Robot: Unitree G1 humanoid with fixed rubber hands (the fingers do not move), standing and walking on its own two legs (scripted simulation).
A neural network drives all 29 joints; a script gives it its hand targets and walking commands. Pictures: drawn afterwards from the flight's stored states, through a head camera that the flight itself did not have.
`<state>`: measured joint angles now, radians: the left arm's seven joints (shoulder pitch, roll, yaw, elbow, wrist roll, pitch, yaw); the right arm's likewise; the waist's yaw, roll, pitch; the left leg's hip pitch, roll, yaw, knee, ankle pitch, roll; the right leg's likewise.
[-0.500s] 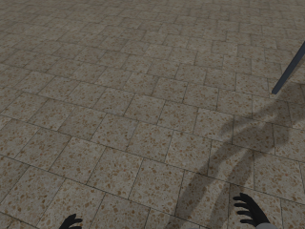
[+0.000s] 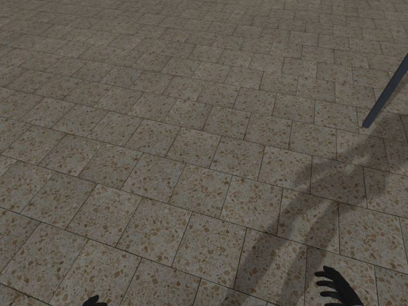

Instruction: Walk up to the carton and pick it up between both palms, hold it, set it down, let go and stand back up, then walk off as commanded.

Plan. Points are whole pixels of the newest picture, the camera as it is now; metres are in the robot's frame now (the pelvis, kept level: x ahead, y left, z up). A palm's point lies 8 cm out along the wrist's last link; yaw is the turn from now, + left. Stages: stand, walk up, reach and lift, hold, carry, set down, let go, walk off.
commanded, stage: stand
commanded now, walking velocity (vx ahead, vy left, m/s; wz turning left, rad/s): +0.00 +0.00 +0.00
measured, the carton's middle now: out of the picture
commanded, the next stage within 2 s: walk up in 0.52 s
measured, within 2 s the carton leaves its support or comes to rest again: neither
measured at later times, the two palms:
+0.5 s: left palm out of the picture +0.06 +0.27 -0.12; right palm out of the picture +0.10 -0.27 -0.10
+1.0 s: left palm out of the picture +0.12 +0.24 -0.10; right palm out of the picture +0.03 -0.39 -0.09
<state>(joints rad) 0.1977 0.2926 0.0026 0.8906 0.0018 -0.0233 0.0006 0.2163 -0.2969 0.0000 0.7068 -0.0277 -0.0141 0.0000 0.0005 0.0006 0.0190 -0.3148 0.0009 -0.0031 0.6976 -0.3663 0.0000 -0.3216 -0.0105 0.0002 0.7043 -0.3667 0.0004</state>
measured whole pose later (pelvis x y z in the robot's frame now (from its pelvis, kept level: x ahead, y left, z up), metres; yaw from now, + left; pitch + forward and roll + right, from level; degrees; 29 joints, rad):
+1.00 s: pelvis -0.02 -0.06 -0.01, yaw -9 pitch +0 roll +3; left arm 0.20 0.41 0.12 0.84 0.03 0.07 -0.14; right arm 0.26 -0.41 0.00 0.81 -0.03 -0.08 -0.04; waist 0.01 -0.07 0.02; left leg -0.31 0.11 0.11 0.70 -0.38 -0.02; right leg -0.52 -0.11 0.04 0.91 -0.39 0.00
